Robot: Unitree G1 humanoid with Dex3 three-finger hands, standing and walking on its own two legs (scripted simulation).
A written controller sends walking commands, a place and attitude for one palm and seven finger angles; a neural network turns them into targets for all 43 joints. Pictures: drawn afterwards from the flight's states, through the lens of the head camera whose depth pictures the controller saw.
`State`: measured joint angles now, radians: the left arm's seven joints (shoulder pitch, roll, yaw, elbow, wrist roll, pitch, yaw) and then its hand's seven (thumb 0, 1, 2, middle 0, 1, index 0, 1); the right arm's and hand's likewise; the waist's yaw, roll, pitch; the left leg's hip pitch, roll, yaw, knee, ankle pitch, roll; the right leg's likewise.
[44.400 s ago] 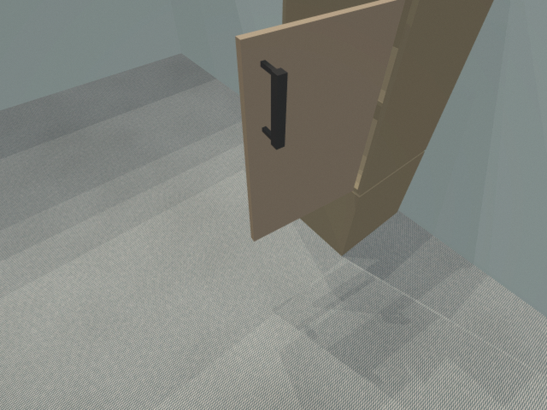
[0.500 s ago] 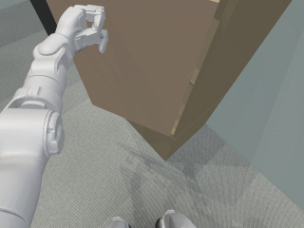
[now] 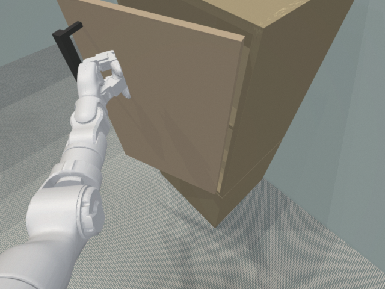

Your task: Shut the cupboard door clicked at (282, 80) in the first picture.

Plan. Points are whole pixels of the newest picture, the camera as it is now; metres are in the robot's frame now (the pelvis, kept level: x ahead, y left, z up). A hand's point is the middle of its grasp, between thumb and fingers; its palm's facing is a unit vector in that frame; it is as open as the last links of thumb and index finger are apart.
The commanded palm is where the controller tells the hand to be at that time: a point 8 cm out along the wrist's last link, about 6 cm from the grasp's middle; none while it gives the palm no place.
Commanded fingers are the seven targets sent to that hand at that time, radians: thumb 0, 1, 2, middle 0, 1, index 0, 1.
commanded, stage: pull the fist back off the door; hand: left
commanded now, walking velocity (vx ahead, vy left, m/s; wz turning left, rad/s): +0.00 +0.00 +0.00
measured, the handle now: (83, 61) +0.61 +0.20 +0.14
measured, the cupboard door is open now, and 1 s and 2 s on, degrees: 20 20 20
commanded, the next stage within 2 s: draw the hand back to the body in 0.42 s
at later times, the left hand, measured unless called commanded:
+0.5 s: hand (122, 106) +0.43 +0.09 +0.16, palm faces -0.03 -1.00 +0.00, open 3.1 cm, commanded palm +0.41 +0.15 +0.15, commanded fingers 0.00 0.90 0.90 -1.30 -1.50 -1.30 -1.50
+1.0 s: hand (65, 155) +0.32 +0.17 +0.17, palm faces -0.01 -1.00 -0.02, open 3.1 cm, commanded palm +0.29 +0.22 +0.17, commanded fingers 0.00 0.90 0.90 -1.19 -1.38 -1.19 -1.38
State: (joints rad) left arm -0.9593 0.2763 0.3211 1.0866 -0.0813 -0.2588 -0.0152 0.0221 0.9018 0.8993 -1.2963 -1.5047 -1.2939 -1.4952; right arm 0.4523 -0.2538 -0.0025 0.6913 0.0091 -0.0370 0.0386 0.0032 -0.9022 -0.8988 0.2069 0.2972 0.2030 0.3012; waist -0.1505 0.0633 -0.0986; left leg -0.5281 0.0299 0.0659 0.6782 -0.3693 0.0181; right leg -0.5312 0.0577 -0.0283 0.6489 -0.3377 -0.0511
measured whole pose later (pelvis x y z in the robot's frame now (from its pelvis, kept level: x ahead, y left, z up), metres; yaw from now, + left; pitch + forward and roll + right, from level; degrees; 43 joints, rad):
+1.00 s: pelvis -0.02 +0.02 +0.01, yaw +2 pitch +0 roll -1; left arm -0.28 0.21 0.12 0.24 -0.21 -0.01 -0.12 0.02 0.90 0.90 -1.30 -1.50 -1.29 -1.49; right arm 0.26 -0.28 0.01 0.62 0.09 -0.06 -0.04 0.01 -0.90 -0.90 0.20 0.30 0.20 0.30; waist 0.00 0.05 -0.06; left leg -0.25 -0.01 0.05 0.56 -0.31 0.04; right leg -0.25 0.02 -0.04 0.53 -0.29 -0.03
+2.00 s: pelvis -0.01 +0.02 +0.02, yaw +3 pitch -4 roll -1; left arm 0.45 0.32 0.32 -0.36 -0.08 -0.07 0.11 0.02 0.89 0.90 -0.23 -0.33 -0.23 -0.32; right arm 0.18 -0.24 0.01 0.62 0.02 -0.05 -0.06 0.01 -0.90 -0.90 0.20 0.30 0.20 0.30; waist 0.07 0.07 0.00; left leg -0.10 -0.03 0.03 0.42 -0.27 0.05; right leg -0.08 0.01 -0.05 0.39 -0.25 -0.01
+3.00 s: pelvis -0.10 +0.05 -0.01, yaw +3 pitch -2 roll -2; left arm 0.47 0.38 0.44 -0.47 -0.01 -0.21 0.14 0.02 0.89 0.90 -0.21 -0.31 -0.21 -0.30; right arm 0.26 -0.23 0.00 0.56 0.02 -0.01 -0.08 0.01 -0.90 -0.90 0.21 0.30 0.20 0.30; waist 0.00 0.02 0.01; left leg -0.43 -0.02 0.07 0.72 -0.28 0.10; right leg -0.40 0.02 0.00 0.67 -0.23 0.02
